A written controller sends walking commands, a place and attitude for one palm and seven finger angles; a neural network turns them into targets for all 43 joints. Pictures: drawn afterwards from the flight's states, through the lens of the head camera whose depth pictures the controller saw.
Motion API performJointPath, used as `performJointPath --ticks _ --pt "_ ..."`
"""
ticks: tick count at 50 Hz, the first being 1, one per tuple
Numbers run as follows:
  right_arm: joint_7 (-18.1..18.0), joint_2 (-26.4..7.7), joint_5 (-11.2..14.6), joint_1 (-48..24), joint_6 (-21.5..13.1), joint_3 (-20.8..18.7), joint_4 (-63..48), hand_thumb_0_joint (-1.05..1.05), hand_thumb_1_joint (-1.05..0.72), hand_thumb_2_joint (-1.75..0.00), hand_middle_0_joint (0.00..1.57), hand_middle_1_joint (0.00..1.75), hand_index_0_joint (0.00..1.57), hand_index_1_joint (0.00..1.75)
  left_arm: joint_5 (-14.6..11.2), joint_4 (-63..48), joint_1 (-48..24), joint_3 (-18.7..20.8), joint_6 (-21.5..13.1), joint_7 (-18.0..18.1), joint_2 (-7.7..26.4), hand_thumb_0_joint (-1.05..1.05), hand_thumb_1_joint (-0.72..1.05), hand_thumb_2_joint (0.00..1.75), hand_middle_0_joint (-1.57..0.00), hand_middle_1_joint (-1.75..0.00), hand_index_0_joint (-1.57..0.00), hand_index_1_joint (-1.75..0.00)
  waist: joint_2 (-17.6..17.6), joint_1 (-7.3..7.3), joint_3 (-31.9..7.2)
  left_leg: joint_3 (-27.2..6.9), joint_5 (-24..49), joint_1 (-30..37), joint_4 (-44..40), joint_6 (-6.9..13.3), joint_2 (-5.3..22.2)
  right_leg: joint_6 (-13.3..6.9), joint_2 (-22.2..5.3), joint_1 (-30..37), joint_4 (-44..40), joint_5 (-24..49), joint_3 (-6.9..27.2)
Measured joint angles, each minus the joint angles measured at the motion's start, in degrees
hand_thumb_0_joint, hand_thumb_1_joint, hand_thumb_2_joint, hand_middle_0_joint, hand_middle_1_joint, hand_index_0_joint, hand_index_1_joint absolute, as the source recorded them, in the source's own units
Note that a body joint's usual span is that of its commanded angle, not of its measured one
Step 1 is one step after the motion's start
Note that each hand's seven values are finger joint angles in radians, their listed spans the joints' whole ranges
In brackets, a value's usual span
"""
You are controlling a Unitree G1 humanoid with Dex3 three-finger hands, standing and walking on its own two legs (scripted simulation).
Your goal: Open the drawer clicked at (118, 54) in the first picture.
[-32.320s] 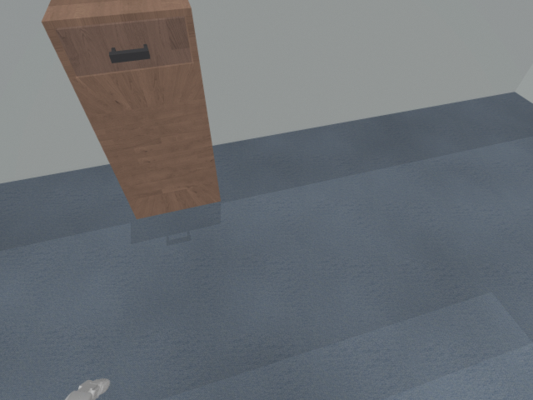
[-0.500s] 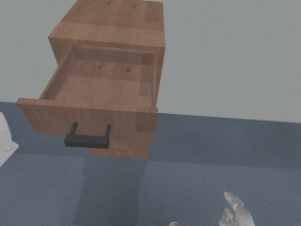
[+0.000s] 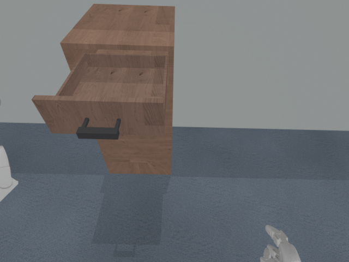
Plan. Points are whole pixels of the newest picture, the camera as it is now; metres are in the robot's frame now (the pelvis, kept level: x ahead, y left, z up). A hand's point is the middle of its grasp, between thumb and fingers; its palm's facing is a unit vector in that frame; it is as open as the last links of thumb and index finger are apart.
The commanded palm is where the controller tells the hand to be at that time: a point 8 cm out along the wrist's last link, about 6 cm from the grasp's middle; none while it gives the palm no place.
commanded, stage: stop stepping back and stand still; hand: left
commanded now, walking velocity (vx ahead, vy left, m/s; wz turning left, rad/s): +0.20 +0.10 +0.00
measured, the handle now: (100, 127) +0.47 +0.25 +0.03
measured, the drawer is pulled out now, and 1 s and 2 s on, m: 0.30 0.30 0.30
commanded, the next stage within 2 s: let the arm hang, fingers relaxed in 0.64 s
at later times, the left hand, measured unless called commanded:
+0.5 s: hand out of the picture +0.11 +0.24 +0.21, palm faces +0.51 -0.76 -0.40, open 7.4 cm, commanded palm +0.05 +0.28 +0.22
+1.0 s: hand out of the picture +0.04 +0.21 -0.14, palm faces +0.04 -0.97 -0.23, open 7.4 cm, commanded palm none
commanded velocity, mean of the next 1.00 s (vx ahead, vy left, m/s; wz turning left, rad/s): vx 0.08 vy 0.01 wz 0.00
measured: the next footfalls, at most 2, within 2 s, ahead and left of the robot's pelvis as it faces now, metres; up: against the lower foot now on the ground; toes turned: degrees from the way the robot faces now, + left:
left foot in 0.04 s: -0.01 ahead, +0.12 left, +0.00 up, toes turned +3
left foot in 0.62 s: -0.01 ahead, +0.14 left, +0.00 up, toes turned +6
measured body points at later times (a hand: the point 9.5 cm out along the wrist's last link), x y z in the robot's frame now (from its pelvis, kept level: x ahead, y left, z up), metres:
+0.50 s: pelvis -0.06 -0.01 +0.00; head -0.09 -0.02 +0.45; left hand +0.08 +0.28 +0.23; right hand +0.08 -0.23 -0.10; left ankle -0.07 +0.12 -0.70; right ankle -0.03 -0.08 -0.74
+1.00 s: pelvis -0.06 +0.02 -0.01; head -0.05 +0.01 +0.44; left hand +0.04 +0.26 -0.12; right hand +0.06 -0.21 -0.14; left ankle -0.05 +0.14 -0.74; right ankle -0.03 -0.08 -0.74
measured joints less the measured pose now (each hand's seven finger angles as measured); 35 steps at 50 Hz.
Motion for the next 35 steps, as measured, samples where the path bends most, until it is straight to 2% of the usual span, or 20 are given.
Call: performJointPath --ticks 2,3,5,7,11,14,17,19,21,23,25,27,31,33,35 --pt "-0.4 -1.7 -0.1 1.0 -0.7 -0.8 0.1 0.01 -0.9 -0.89 0.2 0.3 0.21 0.29 0.0 1.7 -2.2 -1.4 0.6 0.7 -1.8 0.01 0.88 0.89 -0.21 -0.3 -0.22 -0.3 1.9 -0.58 -0.7 -0.7 0.6 6.2 -9.7 0.9 1.2 0.2 0.6 -0.6 1.2 -0.4 -1.8" --pt "-0.6 -1.7 -0.1 0.9 -0.9 -1.3 0.8 0.01 -0.9 -0.89 0.2 0.3 0.2 0.29 0.0 2.9 -3.6 -2.2 0.8 1.0 -2.7 0.01 0.88 0.89 -0.21 -0.3 -0.22 -0.3 1.6 -0.81 -0.5 -1.1 -0.5 7.0 -11.5 0.8 0.7 0.4 0.1 -0.7 1.8 -0.6 -2.4" --pt "-0.4 -1.6 0.1 0.7 -0.8 -1.4 1.4 0.01 -0.9 -0.89 0.2 0.3 0.2 0.29 0.2 4.5 -5.4 -3.3 1.4 1.2 -4.3 0.01 0.88 0.89 -0.21 -0.3 -0.22 -0.3 0.6 -0.12 0.8 -0.6 1.6 7.9 -12.0 0.6 0.0 0.3 -0.6 0.4 1.2 0.7 -2.0" --pt "0.0 -1.4 0.0 0.5 -1.0 -1.0 0.6 0.02 -0.9 -0.89 0.2 0.3 0.2 0.29 0.3 4.7 -5.2 -3.6 1.7 1.4 -5.1 0.01 0.89 0.89 -0.21 -0.3 -0.22 -0.3 0.3 -0.24 1.5 -0.1 2.8 8.4 -11.9 0.6 0.0 0.7 -0.6 0.9 1.0 1.5 -1.5" --pt "0.6 0.0 -0.4 1.2 -2.2 0.0 -0.7 0.01 -0.9 -0.89 0.2 0.3 0.2 0.29 0.7 3.0 -4.1 -4.7 1.5 1.2 -4.2 0.01 0.89 0.89 -0.21 -0.3 -0.21 -0.3 0.1 -0.91 1.2 0.1 3.0 8.2 -11.1 0.9 -0.1 1.1 -0.8 0.4 2.2 1.7 -1.3" --pt "0.5 1.5 -0.7 2.0 -2.7 1.0 -0.6 0.01 -0.9 -0.89 0.2 0.3 0.2 0.29 1.3 2.6 -4.4 -4.5 0.6 1.4 -3.2 0.01 0.89 0.89 -0.21 -0.3 -0.21 -0.3 0.6 -1.05 0.4 -0.2 2.8 7.4 -10.2 1.0 0.2 1.4 -0.3 -0.4 3.7 -0.8 -1.2" --pt "0.5 2.7 -0.8 2.6 -2.5 1.7 -0.1 0.01 -0.9 -0.89 0.2 0.3 0.21 0.3 1.7 4.2 -6.0 -3.4 0.1 1.6 -2.7 0.01 0.89 0.89 -0.21 -0.3 -0.22 -0.3 1.5 -1.08 0.0 -0.7 1.3 6.3 -8.8 0.8 0.6 0.9 0.3 -1.0 4.2 -1.7 -1.4" --pt "0.6 3.1 -1.0 2.9 -2.1 1.9 0.5 0.01 -0.9 -0.89 0.2 0.3 0.21 0.3 1.6 5.5 -7.0 -2.7 0.0 1.6 -2.7 0.01 0.89 0.89 -0.21 -0.3 -0.22 -0.3 2.1 -1.03 0.1 -1.1 -0.9 5.0 -6.8 1.0 0.9 -0.4 0.7 -1.2 3.8 0.3 -1.7" --pt "1.0 3.0 -1.0 2.7 -1.7 1.8 1.4 0.01 -0.9 -0.89 0.2 0.3 0.21 0.3 1.6 6.3 -7.7 -2.8 -0.1 1.4 -3.2 0.01 0.89 0.89 -0.21 -0.3 -0.21 -0.3 2.4 -0.52 0.5 -1.3 -3.9 2.5 -1.0 1.4 0.9 -1.5 0.9 -1.7 3.7 3.3 -1.9" --pt "1.4 2.4 -1.1 2.5 -0.9 1.3 2.9 0.01 -0.9 -0.89 0.2 0.3 0.21 0.3 1.6 7.1 -8.3 -3.9 -0.6 0.9 -4.4 0.01 0.89 0.9 -0.21 -0.3 -0.21 -0.3 2.3 -0.09 1.1 -1.3 -5.3 -0.5 7.1 1.4 0.6 -1.7 0.8 -1.5 3.4 3.1 -2.0" --pt "1.6 1.9 -1.3 2.7 -0.2 0.9 3.7 0.01 -0.9 -0.89 0.2 0.3 0.21 0.3 1.6 7.5 -7.7 -4.8 -0.7 0.4 -5.4 0.01 0.89 0.9 -0.21 -0.3 -0.21 -0.3 1.6 0.08 1.0 -0.6 -4.3 -1.8 9.6 1.4 0.8 -1.5 0.3 -1.1 2.3 3.2 -1.8" --pt "1.4 1.5 -1.4 3.1 0.1 0.7 3.7 0.02 -0.9 -0.89 0.2 0.3 0.21 0.3 1.7 7.0 -6.6 -5.2 -0.7 0.2 -5.7 0.01 0.89 0.89 -0.21 -0.3 -0.21 -0.3 0.6 -0.16 1.1 0.4 -2.9 -0.9 6.2 1.6 1.3 -1.3 -0.3 -0.7 1.4 3.6 -1.8" --pt "0.5 -0.2 -1.7 3.7 -1.1 -0.1 2.4 0.02 -0.9 -0.89 0.2 0.3 0.21 0.3 1.7 3.9 -4.5 -5.5 -0.8 0.5 -5.2 0.01 0.88 0.89 -0.21 -0.3 -0.22 -0.3 0.6 -0.63 2.1 0.4 -0.7 5.0 -8.2 2.4 2.6 -0.6 -0.2 -0.8 1.9 3.1 -2.5" --pt "0.1 -0.5 -1.8 3.0 -1.7 -0.9 2.1 0.02 -0.9 -0.89 0.2 0.3 0.21 0.3 1.6 2.6 -4.3 -5.0 -1.2 0.8 -4.4 0.01 0.88 0.89 -0.21 -0.3 -0.22 -0.3 0.5 -0.72 3.4 0.2 4.3 5.6 -10.0 0.9 2.5 0.0 -0.5 -1.0 3.3 2.2 -2.6" --pt "0.2 -0.5 -1.4 2.3 -2.1 -1.0 1.8 0.02 -0.9 -0.89 0.2 0.3 0.21 0.29 1.6 1.9 -4.2 -4.0 -1.4 1.0 -3.5 0.01 0.88 0.89 -0.21 -0.3 -0.22 -0.3 0.1 -0.26 4.2 0.9 4.6 5.8 -9.4 -0.3 2.3 0.4 -0.8 -0.9 3.7 2.0 -1.9"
